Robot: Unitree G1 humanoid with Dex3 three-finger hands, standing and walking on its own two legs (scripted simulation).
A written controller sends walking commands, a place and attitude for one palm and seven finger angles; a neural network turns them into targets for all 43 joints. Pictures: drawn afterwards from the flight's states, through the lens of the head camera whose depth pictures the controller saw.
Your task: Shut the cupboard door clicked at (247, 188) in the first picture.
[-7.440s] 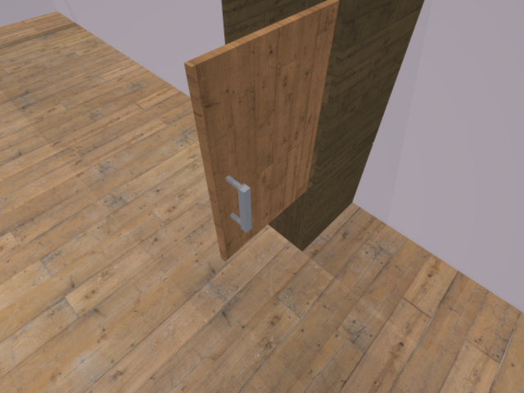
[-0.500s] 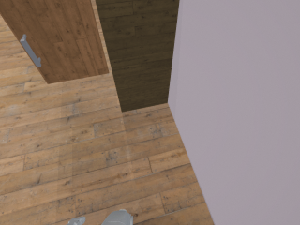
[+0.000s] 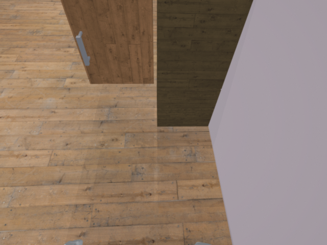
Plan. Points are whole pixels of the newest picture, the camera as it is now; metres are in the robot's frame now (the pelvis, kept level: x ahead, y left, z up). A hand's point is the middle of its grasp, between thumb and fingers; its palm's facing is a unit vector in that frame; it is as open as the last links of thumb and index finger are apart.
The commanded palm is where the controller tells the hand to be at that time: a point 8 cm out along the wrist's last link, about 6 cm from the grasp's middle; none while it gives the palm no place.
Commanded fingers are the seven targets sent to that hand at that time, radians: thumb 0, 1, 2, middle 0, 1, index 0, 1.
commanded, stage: take the last steps up to it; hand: left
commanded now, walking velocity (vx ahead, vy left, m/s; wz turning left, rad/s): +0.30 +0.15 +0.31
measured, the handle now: (84, 49) +0.94 +0.44 -0.10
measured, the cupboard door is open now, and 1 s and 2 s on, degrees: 91 91 91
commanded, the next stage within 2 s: come to a stop and stand still in 1.46 s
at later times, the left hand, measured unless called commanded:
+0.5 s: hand out of the picture -0.05 +0.16 -0.16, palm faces +0.27 -0.94 -0.20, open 7.3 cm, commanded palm none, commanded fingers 0.00 0.90 0.90 -0.20 -0.30 -0.20 -0.30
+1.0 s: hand (78, 169) +0.34 +0.30 -0.15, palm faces +0.11 -0.97 -0.20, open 7.4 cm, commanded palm none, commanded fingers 0.00 0.90 0.90 -0.20 -0.30 -0.20 -0.30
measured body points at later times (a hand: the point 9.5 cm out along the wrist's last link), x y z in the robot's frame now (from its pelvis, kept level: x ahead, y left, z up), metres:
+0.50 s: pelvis +0.07 +0.02 +0.01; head +0.11 +0.01 +0.45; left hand -0.06 +0.21 -0.14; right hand +0.19 -0.21 -0.15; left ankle +0.11 +0.17 -0.69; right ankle +0.00 -0.13 -0.74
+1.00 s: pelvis +0.23 +0.10 +0.00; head +0.25 +0.10 +0.45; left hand +0.33 +0.35 -0.13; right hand +0.21 -0.13 -0.16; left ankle +0.14 +0.18 -0.74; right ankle +0.34 +0.00 -0.71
